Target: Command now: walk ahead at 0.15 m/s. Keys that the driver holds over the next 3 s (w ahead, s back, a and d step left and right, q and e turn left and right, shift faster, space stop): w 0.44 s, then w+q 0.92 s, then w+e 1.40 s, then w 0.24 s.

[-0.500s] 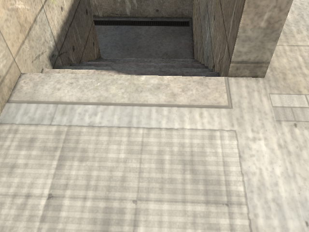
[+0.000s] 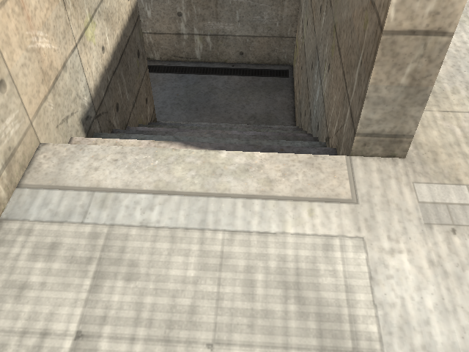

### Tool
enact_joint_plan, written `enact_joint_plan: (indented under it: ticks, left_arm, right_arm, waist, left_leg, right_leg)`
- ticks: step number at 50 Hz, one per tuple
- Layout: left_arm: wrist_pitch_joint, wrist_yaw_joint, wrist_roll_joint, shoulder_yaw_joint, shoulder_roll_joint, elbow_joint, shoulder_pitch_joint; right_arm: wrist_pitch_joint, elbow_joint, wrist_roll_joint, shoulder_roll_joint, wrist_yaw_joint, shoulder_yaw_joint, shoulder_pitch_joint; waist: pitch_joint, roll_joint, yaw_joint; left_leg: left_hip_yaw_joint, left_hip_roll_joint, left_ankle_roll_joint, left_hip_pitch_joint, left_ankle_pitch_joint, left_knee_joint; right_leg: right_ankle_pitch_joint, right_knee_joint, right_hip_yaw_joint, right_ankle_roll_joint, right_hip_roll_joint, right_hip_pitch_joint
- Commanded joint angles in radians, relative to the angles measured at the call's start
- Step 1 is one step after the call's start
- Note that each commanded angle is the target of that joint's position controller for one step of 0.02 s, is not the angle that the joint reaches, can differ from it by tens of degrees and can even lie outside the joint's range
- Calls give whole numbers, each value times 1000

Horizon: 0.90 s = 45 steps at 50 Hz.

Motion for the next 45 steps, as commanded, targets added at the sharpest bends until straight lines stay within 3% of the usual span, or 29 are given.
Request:
enact_joint_plan:
  ticks: [1, 3, 4, 5, 7, 10, 12, 13, 14, 15, 16, 17, 18, 20, 23, 28, 31, 33, 35, 36, 37, 38, 39, 40, 41, 42, 43, 45]
  left_arm:
    - [0, -3, 6, 19, 82, -29, 35]
    - [-8, -17, 15, 14, 41, -66, -25]
    - [-15, -23, 28, 13, 35, -84, -47]
    - [-24, -28, 29, 20, 53, -102, -65]
    - [-43, -38, 24, 32, 79, -129, -78]
    - [-64, -47, 9, 40, 69, -147, -75]
    - [-68, -45, 2, 49, 57, -100, 70]
    - [-74, -36, 5, 65, 88, -61, 196]
    - [-80, -21, 19, 91, 191, -42, 336]
    - [-66, -21, 14, 99, 232, -9, 419]
    - [-59, -18, 18, 83, 185, -40, 298]
    - [-64, -24, 16, 75, 164, -76, 197]
    - [-71, -25, 14, 70, 155, -95, 140]
    - [-86, -21, 8, 52, 114, -94, 129]
    - [-98, -13, 6, 42, 113, -56, 211]
    - [-106, -7, 13, 28, 101, -48, 229]
    - [-112, 3, 11, 28, 119, -35, 246]
    - [-116, 12, 9, 33, 145, -34, 230]
    - [-106, 23, 14, 44, 179, -43, 200]
    - [-98, 23, 13, 51, 197, -52, 182]
    - [-95, 15, 10, 55, 206, -70, 158]
    - [-96, -2, 6, 44, 124, -117, 173]
    - [-100, -19, -7, 53, 134, -165, 160]
    - [-111, -25, 3, 57, 168, -204, 42]
    - [-122, -28, 2, 58, 177, -224, -6]
    - [-121, -25, 6, 59, 164, -222, -8]
    - [-104, -23, 22, 58, 152, -226, 2]
    - [-66, -28, 39, 56, 128, -236, 16]
  right_arm:
    - [6, -13, -5, -122, 2, -32, 114]
    - [6, -5, -3, -153, 3, -48, 173]
    - [3, -4, -4, -169, 2, -58, 169]
    - [-2, -8, -7, -170, 2, -63, 164]
    - [-17, -12, -14, -174, 6, -70, 152]
    - [-35, -21, -8, -173, 10, -75, 117]
    - [-40, -33, -1, -177, 14, -78, 72]
    - [-49, -42, -5, -158, 18, -71, 59]
    - [-59, -87, 3, -81, 31, -50, 24]
    - [-63, -121, -16, -115, 40, -60, 1]
    - [-58, -133, -34, -140, 48, -68, -47]
    - [-62, -138, -28, -119, 59, -63, -68]
    - [-65, -134, -20, -103, 65, -62, -64]
    - [-52, -127, -26, -108, 73, -67, -48]
    - [-31, -148, -21, -108, 76, -70, -104]
    - [-26, -238, -6, -81, 81, -48, -334]
    - [-26, -269, -5, -92, 81, -44, -394]
    - [-29, -263, -7, -119, 75, -54, -349]
    - [-35, -219, -11, -157, 66, -75, -188]
    - [-40, -177, -14, -179, 62, -90, -62]
    - [-41, -148, -28, -220, 57, -111, 54]
    - [-34, -156, -34, -308, 50, -135, 95]
    - [-20, -163, -14, -331, 58, -139, 62]
    - [-18, -171, 1, -304, 56, -131, -20]
    - [-21, -183, 4, -252, 55, -118, -74]
    - [-28, -188, 0, -215, 53, -107, -107]
    - [-36, -190, 5, -196, 46, -99, -114]
    - [-57, -187, 10, -203, 40, -94, -88]
  waist:
    - [120, 55, -23]
    - [184, 140, -57]
    - [207, 164, -61]
    - [205, 145, -59]
    - [187, 115, -44]
    - [165, 107, -18]
    - [136, 73, 52]
    - [87, 15, 103]
    - [32, -233, 156]
    - [35, -300, 150]
    - [104, -128, 81]
    - [131, -46, 45]
    - [127, -20, 13]
    - [105, -33, -14]
    - [94, -56, -18]
    - [142, -74, 11]
    - [146, -78, 14]
    - [101, -84, -20]
    - [7, -104, -94]
    - [-59, -104, -146]
    - [-108, -79, -208]
    - [-191, 96, -173]
    - [-257, 177, -127]
    - [-111, 62, -102]
    - [-23, -8, -75]
    - [22, -75, -28]
    - [33, -79, 5]
    - [22, -40, 30]
  left_leg:
    - [-183, 120, 93, -147, -432, -158]
    - [-346, 241, 158, -91, -564, -272]
    - [-408, 309, 192, -75, -541, -307]
    - [-427, 335, 209, -48, -488, -323]
    - [-396, 336, 213, 13, -369, -300]
    - [-273, 270, 179, -17, -218, -243]
    - [-175, 203, 148, -179, -143, -125]
    - [-111, 153, 121, -288, -57, 23]
    - [36, 24, 62, -469, -99, 375]
    - [45, -31, 60, -615, -270, 617]
    - [-25, 51, 77, -644, -199, 736]
    - [-44, 84, 81, -627, -93, 742]
    - [-46, 106, 76, -586, -18, 713]
    - [-21, 115, 52, -543, 43, 668]
    - [22, 99, 32, -593, 94, 634]
    - [71, 53, 38, -546, 225, 364]
    - [120, 23, 76, -450, 249, 227]
    - [146, -21, 117, -363, 215, 200]
    - [160, -75, 162, -218, 130, 198]
    - [147, -89, 188, -84, 129, 144]
    - [48, -31, 228, 97, 76, 81]
    - [-350, 239, 328, 309, 4, 59]
    - [-822, 374, 456, 424, -63, -127]
    - [-696, 340, 401, 322, -133, -179]
    - [-582, 318, 357, 178, -58, -209]
    - [-494, 272, 314, 62, 73, -223]
    - [-420, 227, 290, -20, 184, -222]
    - [-335, 177, 275, -81, 313, -221]
  right_leg:
    - [-379, 15, 82, -26, -33, -70]
    - [-303, 181, 4, -15, 12, -219]
    - [-227, 267, -6, -15, -14, -263]
    - [-221, 321, 9, -18, -38, -309]
    - [-243, 343, 34, -23, -68, -350]
    - [-203, 208, -8, -20, -43, -207]
    - [-126, 64, -58, -19, 19, 91]
    - [-145, 23, 9, -27, -9, 293]
    - [-401, -171, 397, -95, -262, 442]
    - [-478, -285, 704, -174, -409, 445]
    - [-485, -269, 641, -174, -401, 342]
    - [-406, -274, 547, -157, -365, 257]
    - [-303, -292, 453, -136, -322, 211]
    - [-88, -301, 316, -113, -260, 201]
    - [252, -270, 187, -105, -232, 259]
    - [419, -293, 24, -73, -196, 204]
    - [563, -279, -29, -62, -223, 238]
    - [845, -173, -67, -48, -239, 304]
    - [1050, 69, -94, -41, -253, 345]
    - [1002, 253, -100, -41, -253, 318]
    - [788, 502, -113, -37, -227, 173]
    - [79, 889, -125, -12, -102, -115]
    - [-344, 1113, 53, 1, 51, -393]
    - [-232, 1074, 129, -18, -36, -505]
    - [-142, 992, 120, -16, -76, -482]
    - [-110, 907, 120, -6, -106, -417]
    - [-114, 849, 123, 14, -124, -355]
    - [-125, 766, 111, 47, -134, -300]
